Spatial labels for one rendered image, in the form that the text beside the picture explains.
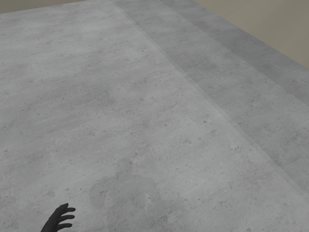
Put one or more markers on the left robot hand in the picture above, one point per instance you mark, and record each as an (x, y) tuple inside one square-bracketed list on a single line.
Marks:
[(52, 225)]

